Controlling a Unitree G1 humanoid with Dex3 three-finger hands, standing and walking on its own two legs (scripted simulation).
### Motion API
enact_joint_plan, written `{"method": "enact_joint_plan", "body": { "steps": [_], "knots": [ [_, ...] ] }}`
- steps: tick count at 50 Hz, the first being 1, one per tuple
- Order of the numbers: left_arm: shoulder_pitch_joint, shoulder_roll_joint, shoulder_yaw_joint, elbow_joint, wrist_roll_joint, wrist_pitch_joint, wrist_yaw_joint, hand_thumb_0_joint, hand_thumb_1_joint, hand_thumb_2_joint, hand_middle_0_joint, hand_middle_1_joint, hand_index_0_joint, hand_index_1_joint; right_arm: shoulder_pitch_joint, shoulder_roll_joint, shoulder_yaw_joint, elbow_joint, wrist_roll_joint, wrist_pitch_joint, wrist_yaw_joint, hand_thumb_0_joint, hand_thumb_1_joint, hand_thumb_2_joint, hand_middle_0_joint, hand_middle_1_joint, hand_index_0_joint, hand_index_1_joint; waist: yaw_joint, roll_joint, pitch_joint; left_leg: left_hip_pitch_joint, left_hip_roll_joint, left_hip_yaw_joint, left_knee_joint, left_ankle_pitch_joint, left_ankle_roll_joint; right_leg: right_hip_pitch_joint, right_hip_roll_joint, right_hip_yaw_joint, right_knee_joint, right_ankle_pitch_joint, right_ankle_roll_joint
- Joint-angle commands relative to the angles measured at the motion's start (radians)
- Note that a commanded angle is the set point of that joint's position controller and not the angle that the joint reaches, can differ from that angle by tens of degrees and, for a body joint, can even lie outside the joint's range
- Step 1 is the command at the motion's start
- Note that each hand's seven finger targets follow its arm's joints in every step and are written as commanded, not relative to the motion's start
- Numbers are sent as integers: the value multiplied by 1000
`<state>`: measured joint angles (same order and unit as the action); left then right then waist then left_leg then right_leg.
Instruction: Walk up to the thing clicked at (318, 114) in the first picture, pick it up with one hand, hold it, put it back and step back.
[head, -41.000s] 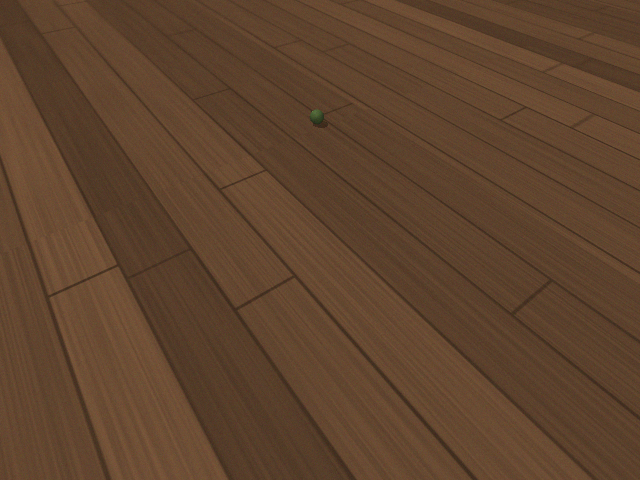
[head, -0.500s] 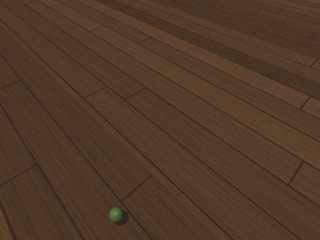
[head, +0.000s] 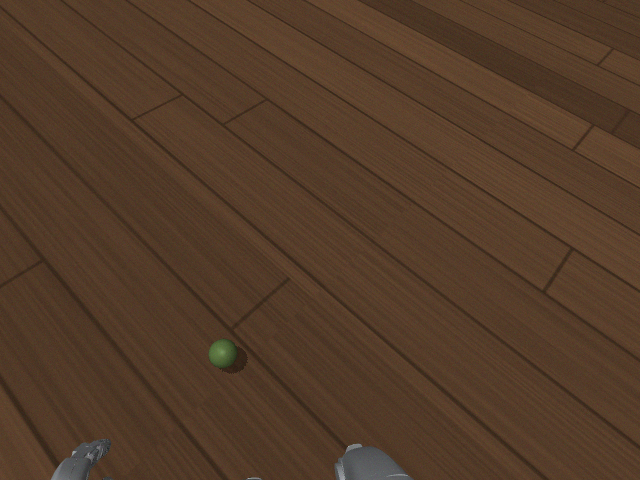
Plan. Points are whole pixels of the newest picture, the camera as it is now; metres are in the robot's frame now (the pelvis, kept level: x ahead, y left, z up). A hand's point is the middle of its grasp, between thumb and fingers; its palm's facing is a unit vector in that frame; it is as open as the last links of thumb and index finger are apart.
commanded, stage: step back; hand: left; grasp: from above
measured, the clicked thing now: (223, 353) +0.50 +0.23 -0.72
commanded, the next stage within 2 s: none
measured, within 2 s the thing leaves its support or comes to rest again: neither
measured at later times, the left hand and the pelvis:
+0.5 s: hand out of the picture +0.02 +0.25 -0.13, palm faces +0.00 -0.92 -0.40, open 7.4 cm; pelvis -0.11 -0.01 +0.00, yaw +0 degrees
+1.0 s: hand out of the picture -0.21 +0.25 -0.17, palm faces -0.06 -0.92 -0.40, open 7.4 cm; pelvis -0.29 -0.02 -0.02, yaw -5 degrees
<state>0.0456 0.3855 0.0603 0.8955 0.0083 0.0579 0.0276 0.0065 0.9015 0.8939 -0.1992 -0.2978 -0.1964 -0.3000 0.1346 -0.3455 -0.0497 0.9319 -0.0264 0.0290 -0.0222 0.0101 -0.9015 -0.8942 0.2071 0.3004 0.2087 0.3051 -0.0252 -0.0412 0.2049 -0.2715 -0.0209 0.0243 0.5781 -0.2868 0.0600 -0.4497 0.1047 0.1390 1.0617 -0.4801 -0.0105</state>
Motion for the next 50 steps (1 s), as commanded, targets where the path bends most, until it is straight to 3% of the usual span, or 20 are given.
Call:
{"method": "enact_joint_plan", "body": {
  "steps": [1, 6, 8, 9, 10, 11, 12, 16, 23, 27, 28, 29, 30, 31, 34, 35, 42, 48, 49, 50],
  "knots": [
    [31, 178, 52, -90, 9, -21, 7, 0, 900, 900, -200, -300, -200, -300, 40, -261, -73, -89, 4, -25, -23, 0, -900, -900, 200, 300, 200, 300, -19, 144, -254, 283, 268, -251, -75, 691, 154, -50, -35, -4, -73, -9, 22],
    [93, 167, 62, -89, 15, -34, -4, 0, 900, 900, -200, -300, -200, -300, 0, -285, -73, -115, 7, -17, -14, 0, -900, -900, 200, 300, 200, 300, 3, 183, -270, 192, 269, -247, -48, 478, 147, 116, -83, -83, -389, 51, -1],
    [167, 159, 65, -57, 21, -45, -4, 0, 900, 900, -200, -300, -200, -300, -47, -276, -64, -123, 17, -9, -9, 0, -900, -900, 200, 300, 200, 300, 45, 128, -286, 103, 232, -205, 24, 377, 101, 261, -82, -94, -621, 268, -23],
    [172, 191, 74, -58, 27, -52, -4, 0, 900, 900, -200, -300, -200, -300, -46, -252, -55, -124, 26, -9, -6, 0, -900, -900, 200, 300, 200, 300, 44, 62, -302, 11, 179, -168, 71, 270, 50, 335, -137, 9, -617, 433, -49],
    [163, 246, 88, -72, 30, -55, -5, 0, 900, 900, -200, -300, -200, -300, -51, -228, -47, -138, 31, -9, -3, 0, -900, -900, 200, 300, 200, 300, 44, -84, -283, -123, 64, -106, 194, 98, -9, 358, -267, 201, -648, 519, -130],
    [99, 312, 96, -99, 21, -49, -8, 0, 900, 900, -200, -300, -200, -300, -57, -204, -47, -137, 28, 0, -8, 0, -900, -900, 200, 300, 200, 300, 60, -233, -215, -146, -74, -47, 409, -295, -50, 197, -458, 383, -735, 535, -295],
    [45, 321, 99, -134, 30, -52, -6, 0, 900, 900, -200, -300, -200, -300, -32, -227, -58, -117, 19, 8, -16, 0, -900, -900, 200, 300, 200, 300, 50, -210, -164, -95, -57, -144, 566, -370, -62, 59, -504, 441, -743, 528, -334],
    [12, 197, 77, -162, 20, -50, 2, 0, 900, 900, -200, -300, -200, -300, 38, -225, -45, -74, 32, 1, -8, 0, -900, -900, 200, 300, 200, 300, 15, -73, -191, -179, -120, -188, 615, -224, -68, 214, -296, 123, -652, 641, -193],
    [122, 198, 79, -182, 27, -31, 5, 0, 900, 900, -200, -300, -200, -300, 41, -208, -32, -111, 23, -18, -18, 0, -900, -900, 200, 300, 200, 300, 75, -158, -302, -188, -29, -96, 208, -247, -95, 496, -329, 111, -554, 755, -212],
    [57, 224, 73, -201, 10, -7, -7, 0, 900, 900, -200, -300, -200, -300, 140, -206, -49, -66, 2, -24, -7, 0, -900, -900, 200, 300, 200, 300, 7, -131, -296, 70, -19, -26, -177, 88, -53, 305, -281, 65, -484, 553, -126],
    [63, 196, 64, -206, 9, -1, -12, 0, 900, 900, -200, -300, -200, -300, 136, -238, -60, -69, -9, -26, -6, 0, -900, -900, 200, 300, 200, 300, 13, -51, -274, 122, 51, -133, -191, 99, -28, 179, -236, 51, -457, 387, -82],
    [61, 158, 56, -218, 5, -4, -12, 0, 900, 900, -200, -300, -200, -300, 115, -330, -78, -84, -26, -27, -2, 0, -900, -900, 200, 300, 200, 300, 6, 185, -256, 155, 266, -423, -249, 159, 56, -6, -102, -28, -297, 113, -31],
    [2, 194, 77, -222, 10, -6, 1, 0, 900, 900, -200, -300, -200, -300, 50, -407, -91, -109, -19, -23, 7, 0, -900, -900, 200, 300, 200, 300, -22, 279, -202, -33, 409, -542, -298, 198, 193, 2, -9, -36, -78, -147, -1],
    [-15, 209, 85, -210, 22, -5, 7, 0, 900, 900, -200, -300, -200, -300, -2, -411, -94, -126, -17, -31, 0, 0, -900, -900, 200, 300, 200, 300, -26, 286, -153, -165, 460, -615, -333, 171, 258, 48, -18, 52, 112, -150, 3],
    [126, 186, 83, -144, -1, -4, -5, 0, 900, 900, -200, -300, -200, -300, -104, -282, -55, -150, -23, -39, -7, 0, -900, -900, 200, 300, 200, 300, 79, 154, -159, -42, 265, -278, -232, 360, 145, -30, 21, 83, 242, -11, -10],
    [149, 187, 87, -138, -1, -2, -10, 0, 900, 900, -200, -300, -200, -300, -92, -265, -54, -150, -17, -40, -8, 0, -900, -900, 200, 300, 200, 300, 84, 148, -157, -17, 233, -246, -222, 330, 120, -39, 29, 71, 238, 22, -6],
    [132, 168, 74, -159, 13, -17, -13, 0, 900, 900, -200, -300, -200, -300, 38, -271, -68, -151, -3, -29, -10, 0, -900, -900, 200, 300, 200, 300, -15, 209, -258, 249, 261, -241, -133, 393, 185, -22, -36, -10, -88, -37, 63],
    [331, 174, 79, -48, 16, -24, -26, 0, 900, 900, -200, -300, -200, -300, -46, -323, -82, -188, 0, 7, 1, 0, -900, -900, 200, 300, 200, 300, 60, 258, -317, 42, 242, -222, -99, 191, 103, 313, -80, -140, -610, 167, -3],
    [347, 192, 85, -40, 26, -27, -25, 0, 900, 900, -200, -300, -200, -300, -58, -295, -75, -189, 8, 12, 3, 0, -900, -900, 200, 300, 200, 300, 71, 200, -305, -42, 202, -207, -43, 109, 53, 339, -102, -85, -636, 193, -26],
    [319, 256, 103, -65, 42, -31, -28, 0, 900, 900, -200, -300, -200, -300, -52, -246, -63, -204, 15, 11, 3, 0, -900, -900, 200, 300, 200, 300, 64, 5, -262, -216, 71, -166, 102, -56, -12, 339, -245, 174, -683, 121, -76]
  ]
}}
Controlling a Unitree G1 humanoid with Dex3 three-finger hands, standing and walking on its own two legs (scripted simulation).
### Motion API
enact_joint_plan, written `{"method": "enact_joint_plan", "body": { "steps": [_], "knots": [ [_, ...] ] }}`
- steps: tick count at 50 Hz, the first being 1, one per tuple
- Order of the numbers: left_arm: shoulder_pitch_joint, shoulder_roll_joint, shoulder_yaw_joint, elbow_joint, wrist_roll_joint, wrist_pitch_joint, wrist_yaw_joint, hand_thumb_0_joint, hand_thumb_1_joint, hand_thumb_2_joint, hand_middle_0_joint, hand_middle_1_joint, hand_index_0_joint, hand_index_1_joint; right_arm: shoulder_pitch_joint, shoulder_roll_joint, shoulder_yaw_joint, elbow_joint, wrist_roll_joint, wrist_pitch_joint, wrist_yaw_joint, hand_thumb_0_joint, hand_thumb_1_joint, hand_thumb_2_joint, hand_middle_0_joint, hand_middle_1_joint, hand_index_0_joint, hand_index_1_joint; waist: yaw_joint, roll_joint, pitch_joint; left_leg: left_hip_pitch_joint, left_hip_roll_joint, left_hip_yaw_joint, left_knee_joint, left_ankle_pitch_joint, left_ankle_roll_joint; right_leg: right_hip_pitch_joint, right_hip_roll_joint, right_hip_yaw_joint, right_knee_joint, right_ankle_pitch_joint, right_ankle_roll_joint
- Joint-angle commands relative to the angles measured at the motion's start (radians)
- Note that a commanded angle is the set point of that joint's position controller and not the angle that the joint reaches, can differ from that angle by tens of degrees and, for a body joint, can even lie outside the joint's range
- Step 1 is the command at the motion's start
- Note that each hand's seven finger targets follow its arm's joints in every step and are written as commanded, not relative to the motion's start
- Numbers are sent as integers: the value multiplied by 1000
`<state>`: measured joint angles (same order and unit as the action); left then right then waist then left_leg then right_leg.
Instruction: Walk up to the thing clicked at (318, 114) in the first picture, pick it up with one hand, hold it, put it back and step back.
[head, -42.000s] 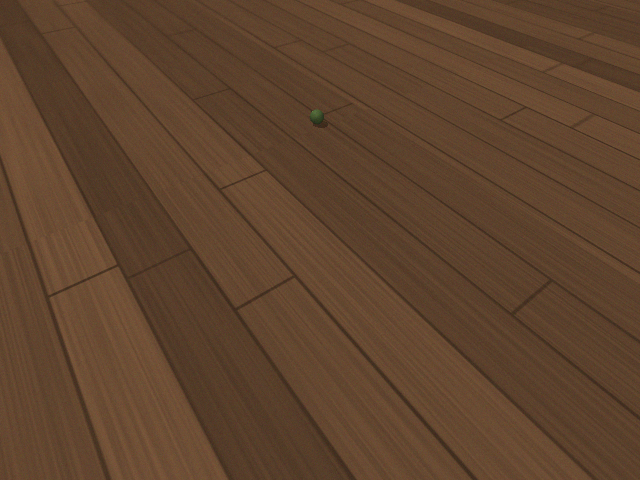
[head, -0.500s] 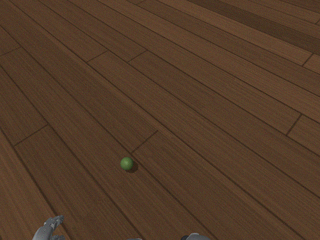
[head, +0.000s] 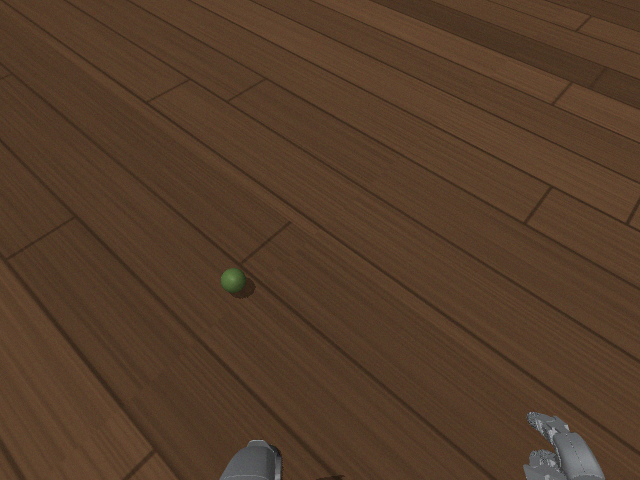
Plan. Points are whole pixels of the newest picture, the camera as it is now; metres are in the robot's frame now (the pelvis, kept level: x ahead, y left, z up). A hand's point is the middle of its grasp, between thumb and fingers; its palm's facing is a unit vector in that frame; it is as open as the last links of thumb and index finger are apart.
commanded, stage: step back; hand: left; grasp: from above
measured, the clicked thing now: (233, 280) +0.76 +0.32 -0.71
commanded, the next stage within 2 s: stand in 1.82 s
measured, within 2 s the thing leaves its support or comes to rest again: neither
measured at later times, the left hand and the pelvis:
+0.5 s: hand out of the picture -0.05 +0.24 -0.13, palm faces +0.10 -0.93 -0.35, open 7.4 cm; pelvis -0.16 -0.03 +0.02, yaw +6 degrees
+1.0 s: hand out of the picture -0.25 +0.23 -0.12, palm faces +0.14 -0.89 -0.44, open 7.4 cm; pelvis -0.29 -0.06 +0.01, yaw +8 degrees
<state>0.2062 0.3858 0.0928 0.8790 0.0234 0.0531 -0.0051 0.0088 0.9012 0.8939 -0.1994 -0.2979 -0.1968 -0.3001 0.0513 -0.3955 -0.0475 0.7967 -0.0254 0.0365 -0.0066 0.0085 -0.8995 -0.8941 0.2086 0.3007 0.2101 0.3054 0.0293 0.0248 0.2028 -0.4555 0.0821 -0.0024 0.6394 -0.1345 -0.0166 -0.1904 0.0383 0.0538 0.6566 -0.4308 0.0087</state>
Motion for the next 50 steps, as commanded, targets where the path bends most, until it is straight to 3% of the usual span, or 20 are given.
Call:
{"method": "enact_joint_plan", "body": {
  "steps": [1, 2, 6, 9, 14, 16, 17, 18, 19, 20, 23, 29, 33, 35, 36, 39, 45, 47, 49, 50],
  "knots": [
    [64, 352, 92, -93, 23, -20, 0, 0, 900, 900, -200, -300, -200, -300, -7, -162, -60, -87, 16, 0, -27, 0, -900, -900, 200, 300, 200, 300, 33, -277, -184, -69, -189, -68, 270, -430, 8, -132, -359, 433, -379, 23, -220],
    [-40, 391, 91, -137, 27, -22, 9, 0, 900, 900, -200, -300, -200, -300, -2, -203, -77, -70, 10, 2, -39, 0, -900, -900, 200, 300, 200, 300, 32, -347, -112, 8, -141, -129, 468, -459, -4, -357, -477, 566, -454, -12, -315],
    [-195, 221, 59, -167, 24, -30, 24, 0, 900, 900, -200, -300, -200, -300, 147, -174, -58, 9, 24, -6, -25, 0, -900, -900, 200, 300, 200, 300, -82, -175, -115, -9, -224, -153, 568, -283, 4, -209, -212, 98, -274, 342, -159],
    [-60, 216, 54, -165, 29, -30, 29, 0, 900, 900, -200, -300, -200, -300, 120, -168, -41, -8, 24, -22, -32, 0, -900, -900, 200, 300, 200, 300, 3, -200, -163, -40, -200, -105, 425, -337, -9, -23, -219, 108, -203, 489, -178],
    [-50, 214, 52, -182, 11, -8, 41, 0, 900, 900, -200, -300, -200, -300, 185, -147, -43, 6, 2, -41, -35, 0, -900, -900, 200, 300, 200, 300, 0, -239, -285, 52, -97, -38, -108, -283, 13, 228, -279, 133, -18, 729, -183],
    [-54, 203, 36, -191, 0, 9, 31, 0, 900, 900, -200, -300, -200, -300, 221, -160, -60, 37, -3, -41, -33, 0, -900, -900, 200, 300, 200, 300, -9, -161, -292, 224, -104, -26, -301, 40, 24, 98, -206, 73, 61, 620, -122],
    [-37, 174, 25, -202, -5, 13, 27, 0, 900, 900, -200, -300, -200, -300, 221, -217, -75, 35, -16, -40, -35, 0, -900, -900, 200, 300, 200, 300, -2, -42, -310, 336, 22, -192, -272, 195, 62, -71, -144, 44, 125, 407, -75],
    [-33, 142, 18, -202, -13, 14, 26, 0, 900, 900, -200, -300, -200, -300, 175, -302, -91, 23, -18, -34, -31, 0, -900, -900, 200, 300, 200, 300, 12, 176, -279, 401, 213, -428, -274, 338, 165, -304, 11, -49, 275, -49, -34],
    [-119, 186, 35, -214, -6, 13, 41, 0, 900, 900, -200, -300, -200, -300, 161, -371, -96, -3, -19, -34, -27, 0, -900, -900, 200, 300, 200, 300, -61, 214, -253, 202, 329, -513, -274, 359, 307, -234, 9, 50, 428, -253, -17],
    [-147, 213, 40, -203, -2, 16, 42, 0, 900, 900, -200, -300, -200, -300, 118, -348, -97, -6, -17, -42, -36, 0, -900, -900, 200, 300, 200, 300, -55, 205, -206, 108, 354, -533, -298, 312, 334, -199, -19, 117, 539, -216, -22],
    [-59, 192, 36, -153, -19, 14, 28, 0, 900, 900, -200, -300, -200, -300, 45, -233, -58, -22, -18, -41, -41, 0, -900, -900, 200, 300, 200, 300, 12, 94, -213, 202, 150, -207, -198, 420, 230, -275, 57, 130, 634, -92, -25],
    [-46, 168, 22, -139, -5, -27, 27, 0, 900, 900, -200, -300, -200, -300, 110, -218, -62, -14, -14, -24, -30, 0, -900, -900, 200, 300, 200, 300, -42, 151, -266, 389, 156, -186, -111, 331, 248, -225, -37, 22, 139, -95, 15],
    [64, 187, 35, -33, 10, -65, 32, 0, 900, 900, -200, -300, -200, -300, 70, -214, -53, -8, 1, 5, -14, 0, -900, -900, 200, 300, 200, 300, -2, 89, -328, 220, 61, -98, 70, 75, 146, 88, -20, -15, -320, 223, -24],
    [7, 329, 69, -59, 24, -69, 28, 0, 900, 900, -200, -300, -200, -300, 84, -133, -30, -36, 2, 4, -17, 0, -900, -900, 200, 300, 200, 300, -18, -205, -244, -134, -124, -76, 254, -427, 33, 42, -325, 429, -326, 75, -156],
    [-66, 404, 76, -87, 28, -66, 32, 0, 900, 900, -200, -300, -200, -300, 34, -193, -57, -30, -2, 12, -29, 0, -900, -900, 200, 300, 200, 300, 32, -274, -180, 11, -95, -174, 403, -471, 13, -272, -467, 575, -403, -56, -287],
    [-166, 267, 43, -93, 22, -77, 35, 0, 900, 900, -200, -300, -200, -300, 71, -217, -64, 36, 12, 6, -10, 0, -900, -900, 200, 300, 200, 300, -38, -116, -81, 5, -151, -174, 489, -303, 18, -244, -282, 248, -321, 50, -195],
    [-30, 272, 61, -40, 33, -87, 24, 0, 900, 900, -200, -300, -200, -300, 73, -180, -48, 49, -11, -30, 13, 0, -900, -900, 200, 300, 200, 300, 39, -217, -131, -49, -99, -89, 145, -367, -12, -1, -267, 261, -335, -285, -185],
    [-55, 286, 60, -40, 28, -80, 15, 0, 900, 900, -200, -300, -200, -300, 106, -173, -50, 64, -11, -46, 21, 0, -900, -900, 200, 300, 200, 300, 16, -243, -145, 92, -72, -45, -59, -424, 5, -56, -299, 251, -319, -237, -195],
    [-45, 244, 36, -36, 20, -65, 8, 0, 900, 900, -200, -300, -200, -300, 196, -174, -65, 117, -14, -63, 16, 0, -900, -900, 200, 300, 200, 300, -28, -142, -198, 330, -118, -15, -326, -238, 31, -105, -214, 118, -146, -58, -129],
    [-14, 186, 17, -37, 16, -61, 9, 0, 900, 900, -200, -300, -200, -300, 241, -200, -81, 134, -25, -71, 10, 0, -900, -900, 200, 300, 200, 300, -33, -5, -237, 480, -41, -178, -349, -264, 55, -231, -157, 54, 41, 4, -87]
  ]
}}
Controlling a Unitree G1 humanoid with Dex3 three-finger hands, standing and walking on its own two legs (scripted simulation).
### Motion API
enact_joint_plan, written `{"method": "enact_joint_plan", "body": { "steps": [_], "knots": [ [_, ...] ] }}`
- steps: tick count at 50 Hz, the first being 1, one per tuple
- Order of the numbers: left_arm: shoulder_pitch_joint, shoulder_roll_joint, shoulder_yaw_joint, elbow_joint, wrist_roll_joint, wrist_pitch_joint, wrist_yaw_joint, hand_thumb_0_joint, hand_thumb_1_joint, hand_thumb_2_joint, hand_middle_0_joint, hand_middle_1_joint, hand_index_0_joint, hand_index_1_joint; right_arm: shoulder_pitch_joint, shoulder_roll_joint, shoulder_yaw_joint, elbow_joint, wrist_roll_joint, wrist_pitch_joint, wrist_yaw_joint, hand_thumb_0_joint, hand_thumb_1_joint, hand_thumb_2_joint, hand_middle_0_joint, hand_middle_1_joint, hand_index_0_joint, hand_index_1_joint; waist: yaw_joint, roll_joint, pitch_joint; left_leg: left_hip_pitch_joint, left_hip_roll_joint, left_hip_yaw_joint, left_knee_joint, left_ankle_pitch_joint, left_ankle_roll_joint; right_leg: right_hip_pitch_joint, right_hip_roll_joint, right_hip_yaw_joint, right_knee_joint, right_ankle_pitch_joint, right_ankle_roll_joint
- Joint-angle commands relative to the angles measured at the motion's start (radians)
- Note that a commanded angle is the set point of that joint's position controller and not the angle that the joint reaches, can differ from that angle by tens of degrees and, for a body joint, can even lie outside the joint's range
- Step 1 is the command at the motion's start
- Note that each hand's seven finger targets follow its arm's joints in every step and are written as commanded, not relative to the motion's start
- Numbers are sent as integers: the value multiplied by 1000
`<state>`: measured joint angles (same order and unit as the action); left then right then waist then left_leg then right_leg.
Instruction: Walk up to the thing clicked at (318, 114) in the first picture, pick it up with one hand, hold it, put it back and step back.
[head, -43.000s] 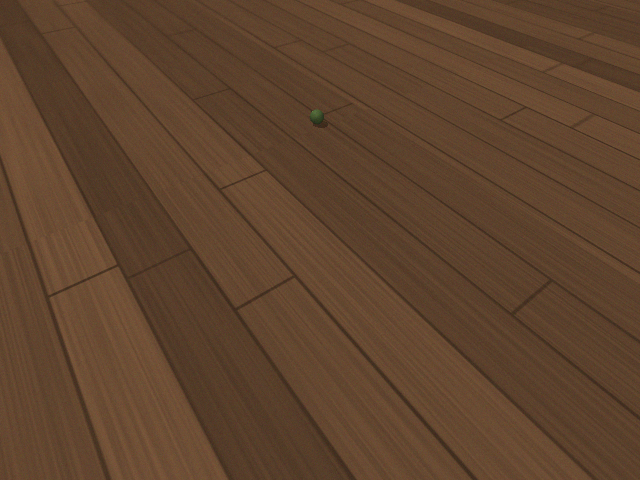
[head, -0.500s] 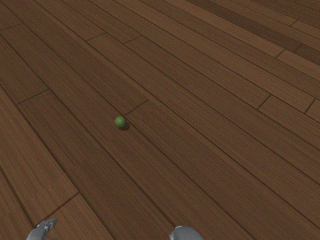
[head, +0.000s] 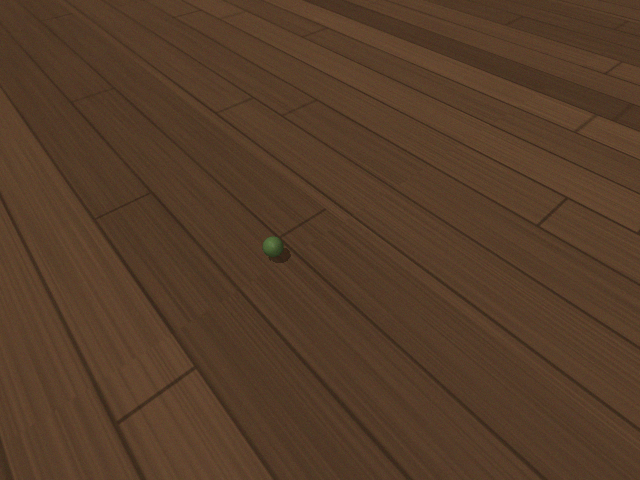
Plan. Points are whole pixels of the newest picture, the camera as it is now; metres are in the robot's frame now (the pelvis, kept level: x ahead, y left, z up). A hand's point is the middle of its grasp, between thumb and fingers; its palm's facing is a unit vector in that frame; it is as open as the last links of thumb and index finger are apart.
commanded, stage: step back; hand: left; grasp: from above
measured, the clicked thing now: (273, 246) +1.09 +0.24 -0.71
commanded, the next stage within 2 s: stand in 0.82 s
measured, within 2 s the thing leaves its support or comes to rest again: neither
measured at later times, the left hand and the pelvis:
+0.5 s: hand out of the picture +0.10 +0.25 -0.13, palm faces +0.04 -0.92 -0.38, open 7.4 cm; pelvis +0.04 -0.02 +0.01, yaw +0 degrees
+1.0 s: hand out of the picture +0.14 +0.27 -0.14, palm faces -0.03 -0.94 -0.34, open 7.4 cm; pelvis +0.07 +0.01 +0.02, yaw -1 degrees
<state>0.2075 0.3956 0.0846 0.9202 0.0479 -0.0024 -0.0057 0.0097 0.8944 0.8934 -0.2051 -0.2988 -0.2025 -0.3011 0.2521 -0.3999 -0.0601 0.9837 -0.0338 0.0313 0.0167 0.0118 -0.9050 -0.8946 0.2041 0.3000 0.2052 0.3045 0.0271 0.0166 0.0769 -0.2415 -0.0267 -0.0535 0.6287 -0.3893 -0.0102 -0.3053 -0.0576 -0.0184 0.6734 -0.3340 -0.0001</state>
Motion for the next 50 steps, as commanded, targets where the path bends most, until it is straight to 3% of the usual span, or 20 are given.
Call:
{"method": "enact_joint_plan", "body": {
  "steps": [1, 2, 3, 6, 10, 13, 14, 16, 17, 18, 21, 28, 30, 32, 34, 36, 38, 40, 41, 50],
  "knots": [
    [-9, 101, 0, -87, -29, -7, 7, 0, 900, 900, -200, -300, -200, -300, 18, -259, -77, -70, -26, -71, -20, 0, -900, -900, 200, 300, 200, 300, -29, 207, -89, 293, 281, -483, -417, -170, 124, -334, 73, -1, 198, -195, -11],
    [-106, 212, 33, -77, -20, -11, 16, 0, 900, 900, -200, -300, -200, -300, 4, -337, -83, -80, -18, -68, -16, 0, -900, -900, 200, 300, 200, 300, -71, 111, -7, 79, 362, -594, -436, -408, 230, -312, 23, 77, 227, -230, -14],
    [-129, 250, 39, -77, -16, -16, 11, 0, 900, 900, -200, -300, -200, -300, -39, -331, -88, -88, -8, -68, -15, 0, -900, -900, 200, 300, 200, 300, -57, 99, 58, -54, 381, -566, -464, -466, 260, -232, 1, 89, 266, -218, -26],
    [-38, 201, 29, -37, -29, -29, -7, 0, 900, 900, -200, -300, -200, -300, -92, -209, -53, -98, -12, -80, -14, 0, -900, -900, 200, 300, 200, 300, -10, 103, 43, 53, 217, -260, -377, -120, 171, -204, 5, 50, 160, -89, -23],
    [-64, 188, 32, -30, -26, -33, -12, 0, 900, 900, -200, -300, -200, -300, -45, -234, -60, -86, -9, -69, -9, 0, -900, -900, 200, 300, 200, 300, -49, 166, 20, -20, 213, -222, -351, -125, 178, -52, 41, -7, 12, -97, -10],
    [59, 177, 39, 27, -20, -45, 0, 0, 900, 900, -200, -300, -200, -300, -109, -206, -49, -108, 5, -47, -9, 0, -900, -900, 200, 300, 200, 300, 36, 123, -26, -156, 177, -139, -180, -119, 134, 207, 76, -32, -189, 38, -27],
    [78, 197, 45, 39, -12, -52, 7, 0, 900, 900, -200, -300, -200, -300, -78, -157, -33, -110, 10, -44, -10, 0, -900, -900, 200, 300, 200, 300, 39, 24, -55, -218, 128, -90, -68, -100, 105, 312, 66, 8, -250, 40, -28],
    [106, 320, 77, 23, -2, -65, 18, 0, 900, 900, -200, -300, -200, -300, -61, -105, -16, -125, 8, -46, -21, 0, -900, -900, 200, 300, 200, 300, 61, -192, -57, -409, -48, -37, 309, -198, 34, 311, -299, 584, -462, -302, -152],
    [27, 332, 77, -5, -5, -63, 15, 0, 900, 900, -200, -300, -200, -300, -41, -183, -39, -104, 3, -45, -28, 0, -900, -900, 200, 300, 200, 300, 35, -117, -3, -363, 11, -81, 362, -202, 30, 183, -363, 634, -474, -383, -233],
    [-2, 321, 75, -19, -8, -64, 14, 0, 900, 900, -200, -300, -200, -300, -26, -203, -47, -93, 3, -51, -30, 0, -900, -900, 200, 300, 200, 300, 22, -118, 41, -353, 44, -87, 365, -179, 29, 134, -365, 611, -452, -303, -271],
    [-39, 237, 50, -22, -22, -80, 18, 0, 900, 900, -200, -300, -200, -300, -2, -163, -37, -56, 10, -57, -21, 0, -900, -900, 200, 300, 200, 300, -6, -93, 6, -280, 54, -98, 308, -51, 22, 155, -224, 305, -381, 86, -180],
    [-72, 222, 20, -26, -37, -56, 24, 0, 900, 900, -200, -300, -200, -300, -48, -120, -25, -45, 10, -53, -22, 0, -900, -900, 200, 300, 200, 300, -12, -175, -57, -42, 41, 83, -17, 119, 11, 87, -157, 81, -176, 598, -132],
    [-93, 219, 13, -32, -41, -38, 25, 0, 900, 900, -200, -300, -200, -300, -28, -126, -29, -21, 9, -53, -29, 0, -900, -900, 200, 300, 200, 300, -36, -139, -69, 58, 28, 89, -128, 299, 27, 36, -122, 63, -106, 497, -94],
    [-70, 177, -2, -38, -44, -25, 25, 0, 900, 900, -200, -300, -200, -300, -42, -194, -45, -25, 0, -56, -37, 0, -900, -900, 200, 300, 200, 300, -24, -1, -116, 121, 164, -68, -144, 476, 82, -28, -55, 41, -31, 280, -49],
    [-35, 177, -2, 1, -59, -3, 31, 0, 900, 900, -200, -300, -200, -300, -154, -259, -43, -50, 9, -54, -37, 0, -900, -900, 200, 300, 200, 300, -1, 127, -116, -90, 336, -268, -265, 239, 213, 92, 42, -3, 49, -118, -25],
    [-26, 169, -3, 34, -44, -5, 26, 0, 900, 900, -200, -300, -200, -300, -194, -241, -36, -38, 2, -50, -35, 0, -900, -900, 200, 300, 200, 300, 11, 128, -89, -141, 303, -221, -273, 181, 186, 149, 37, 12, -4, -108, -33],
    [12, 180, -4, 52, -40, -18, 24, 0, 900, 900, -200, -300, -200, -300, -220, -202, -20, -38, 9, -51, -35, 0, -900, -900, 200, 300, 200, 300, 23, 130, -129, -72, 237, -136, -198, 258, 120, 139, 8, 43, -108, 63, -41],
    [-5, 200, 0, 60, -38, -25, 25, 0, 900, 900, -200, -300, -200, -300, -224, -181, -15, -27, 15, -52, -33, 0, -900, -900, 200, 300, 200, 300, 8, 107, -179, -25, 196, -88, -143, 331, 86, 145, -20, 91, -144, 182, -46],
    [-21, 159, -30, 88, -41, -27, 16, 0, 900, 900, -200, -300, -200, -300, -182, -161, -6, -9, 28, -56, -23, 0, -900, -900, 200, 300, 200, 300, -19, 105, -198, 40, 165, -73, -181, 254, 67, 138, -56, 118, -215, 117, -47],
    [-123, 174, -49, 128, -44, -43, 11, 0, 900, 900, -200, -300, -200, -300, -220, -157, 9, 54, 28, -70, -15, 0, -900, -900, 200, 300, 200, 300, -37, -33, -115, 147, 172, -40, -242, 447, 46, 143, -66, 98, -329, 282, -17]
  ]
}}
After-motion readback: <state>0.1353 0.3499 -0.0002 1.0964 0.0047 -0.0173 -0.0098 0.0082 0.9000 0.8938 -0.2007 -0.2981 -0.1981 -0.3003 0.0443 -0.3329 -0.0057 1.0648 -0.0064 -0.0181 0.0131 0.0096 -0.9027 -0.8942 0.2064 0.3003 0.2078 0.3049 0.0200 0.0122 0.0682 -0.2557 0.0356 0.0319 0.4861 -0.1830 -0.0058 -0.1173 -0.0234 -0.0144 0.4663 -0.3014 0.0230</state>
